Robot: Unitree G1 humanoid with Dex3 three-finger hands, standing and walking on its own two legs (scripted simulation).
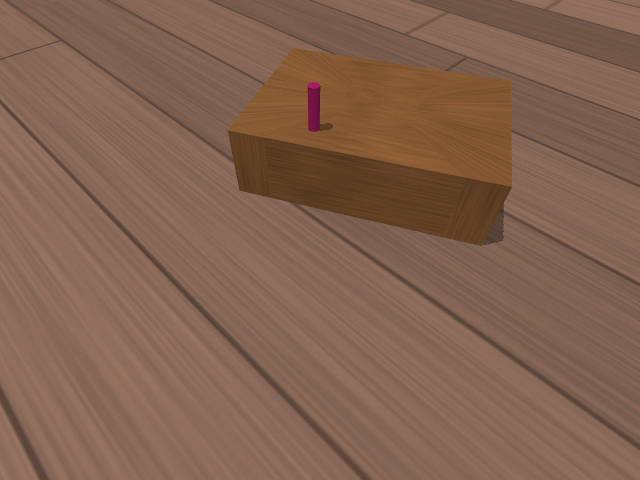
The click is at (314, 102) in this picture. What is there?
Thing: slim round
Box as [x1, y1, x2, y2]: [308, 82, 319, 131]
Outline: 312,82 308,84 308,128 312,131 315,131 319,128 319,84
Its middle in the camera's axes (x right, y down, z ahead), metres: -0.01 -0.51 +1.52
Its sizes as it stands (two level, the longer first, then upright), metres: 0.046 0.046 0.186
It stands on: a support 0.33 m high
